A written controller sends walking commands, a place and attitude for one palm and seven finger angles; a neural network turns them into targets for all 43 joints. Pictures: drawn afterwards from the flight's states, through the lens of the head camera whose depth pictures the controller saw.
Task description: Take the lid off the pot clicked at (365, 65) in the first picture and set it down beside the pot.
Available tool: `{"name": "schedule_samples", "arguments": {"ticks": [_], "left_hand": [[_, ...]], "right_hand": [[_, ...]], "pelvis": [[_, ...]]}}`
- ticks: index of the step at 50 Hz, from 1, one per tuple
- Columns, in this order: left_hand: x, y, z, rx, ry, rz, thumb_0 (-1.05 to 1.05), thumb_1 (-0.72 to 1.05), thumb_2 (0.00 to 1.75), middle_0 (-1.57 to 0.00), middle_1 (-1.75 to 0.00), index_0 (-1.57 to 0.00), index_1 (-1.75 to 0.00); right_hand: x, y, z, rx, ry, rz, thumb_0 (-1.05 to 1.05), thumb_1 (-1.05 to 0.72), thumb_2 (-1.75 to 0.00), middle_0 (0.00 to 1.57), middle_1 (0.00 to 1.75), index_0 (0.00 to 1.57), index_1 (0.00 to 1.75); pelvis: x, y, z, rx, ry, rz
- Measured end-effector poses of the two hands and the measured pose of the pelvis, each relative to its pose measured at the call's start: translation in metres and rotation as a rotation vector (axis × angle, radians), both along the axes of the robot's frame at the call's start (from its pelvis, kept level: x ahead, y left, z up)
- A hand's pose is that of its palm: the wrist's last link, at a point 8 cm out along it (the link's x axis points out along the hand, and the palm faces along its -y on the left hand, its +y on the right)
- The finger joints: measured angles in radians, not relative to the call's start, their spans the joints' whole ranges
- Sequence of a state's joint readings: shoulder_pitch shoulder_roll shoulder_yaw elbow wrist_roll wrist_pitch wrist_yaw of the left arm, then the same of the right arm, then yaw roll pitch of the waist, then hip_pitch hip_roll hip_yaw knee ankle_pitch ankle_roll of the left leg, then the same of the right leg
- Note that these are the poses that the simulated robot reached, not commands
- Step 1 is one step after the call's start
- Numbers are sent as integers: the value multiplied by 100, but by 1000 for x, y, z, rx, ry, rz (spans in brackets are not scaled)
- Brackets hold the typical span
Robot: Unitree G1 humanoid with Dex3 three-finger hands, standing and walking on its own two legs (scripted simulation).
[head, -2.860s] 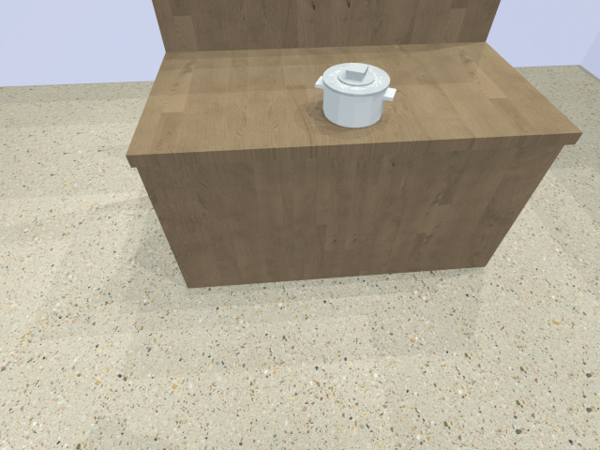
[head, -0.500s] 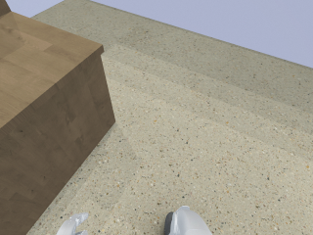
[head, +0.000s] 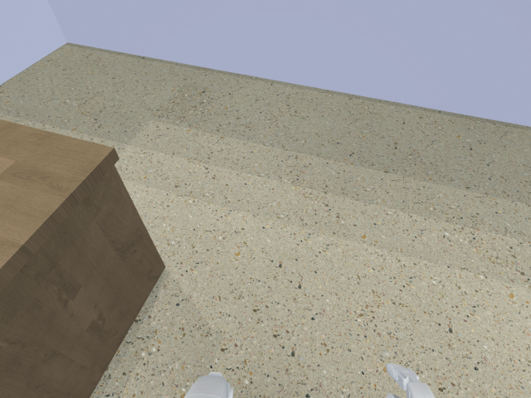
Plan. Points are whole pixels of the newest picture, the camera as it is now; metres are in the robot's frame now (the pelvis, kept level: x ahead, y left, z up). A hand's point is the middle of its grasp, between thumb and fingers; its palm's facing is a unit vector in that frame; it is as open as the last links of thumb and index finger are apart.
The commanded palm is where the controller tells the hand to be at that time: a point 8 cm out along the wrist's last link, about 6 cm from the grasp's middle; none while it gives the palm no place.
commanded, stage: turn to face it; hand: left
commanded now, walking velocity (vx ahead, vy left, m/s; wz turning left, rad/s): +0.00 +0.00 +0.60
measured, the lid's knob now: out of the picture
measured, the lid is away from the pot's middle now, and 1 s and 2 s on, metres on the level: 0.00 0.00 0.00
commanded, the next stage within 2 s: none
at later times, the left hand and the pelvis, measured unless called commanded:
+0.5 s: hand out of the picture +0.11 +0.25 -0.17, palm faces +0.19 -0.96 -0.18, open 7.4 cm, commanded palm none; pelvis +0.06 +0.05 +0.01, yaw +9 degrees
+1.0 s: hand out of the picture +0.03 +0.20 -0.14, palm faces +0.49 -0.83 -0.27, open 7.4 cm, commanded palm none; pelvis +0.05 -0.01 +0.00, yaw +29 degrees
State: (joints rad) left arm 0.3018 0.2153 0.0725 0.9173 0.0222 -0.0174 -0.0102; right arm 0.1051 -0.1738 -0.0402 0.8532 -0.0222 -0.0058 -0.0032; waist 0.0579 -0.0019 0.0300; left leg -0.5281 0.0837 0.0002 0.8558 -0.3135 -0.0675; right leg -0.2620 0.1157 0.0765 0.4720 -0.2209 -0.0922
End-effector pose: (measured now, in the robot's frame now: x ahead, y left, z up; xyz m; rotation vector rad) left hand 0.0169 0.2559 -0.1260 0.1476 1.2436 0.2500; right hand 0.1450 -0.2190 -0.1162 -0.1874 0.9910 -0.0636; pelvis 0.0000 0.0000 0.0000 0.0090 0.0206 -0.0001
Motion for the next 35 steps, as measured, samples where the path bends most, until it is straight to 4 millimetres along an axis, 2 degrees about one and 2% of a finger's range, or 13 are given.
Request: {"name": "schedule_samples", "arguments": {"ticks": [4,7,10,14,20,26,31,35], "left_hand": [[-2,17,-7,-8,54,26,1,91,90,-20,-30,-20,-30],[3,28,-21,-30,75,44,1,91,90,-20,-30,-20,-30],[13,31,-28,-55,87,43,1,91,90,-20,-30,-20,-30],[31,32,-27,-92,78,44,1,91,90,-20,-30,-20,-30],[59,39,-20,-97,22,66,1,91,90,-20,-30,-20,-30],[82,46,-11,-50,-30,87,1,91,90,-20,-30,-20,-30],[102,43,2,5,-97,105,1,91,90,-20,-30,-20,-30],[108,32,13,59,-166,134,1,91,90,-20,-30,-20,-30]], "right_hand": [[33,19,7,-22,-34,8,0,-91,-90,20,30,20,30],[42,34,7,-46,-35,16,0,-91,-90,20,30,20,30],[33,47,7,-57,20,18,0,-91,-90,20,30,20,30],[5,59,4,-65,135,7,0,-91,-90,20,30,20,30],[-34,40,5,-117,278,-38,-1,-94,-90,21,30,21,30],[-62,21,2,-132,384,-47,0,-93,-90,20,30,21,30],[-65,1,-7,-121,427,-22,0,-91,-90,20,30,21,30],[-48,-18,-25,-98,424,20,0,-91,-90,20,30,21,30]], "pelvis": [[22,20,-1,-20,-2,-4],[40,35,-6,-33,-15,12],[52,45,-3,-20,-36,8],[59,55,3,-34,-44,43],[59,60,8,-45,-29,102],[61,50,8,-45,-13,167],[61,32,5,-39,-6,230],[64,12,-3,-17,-2,280]]}}
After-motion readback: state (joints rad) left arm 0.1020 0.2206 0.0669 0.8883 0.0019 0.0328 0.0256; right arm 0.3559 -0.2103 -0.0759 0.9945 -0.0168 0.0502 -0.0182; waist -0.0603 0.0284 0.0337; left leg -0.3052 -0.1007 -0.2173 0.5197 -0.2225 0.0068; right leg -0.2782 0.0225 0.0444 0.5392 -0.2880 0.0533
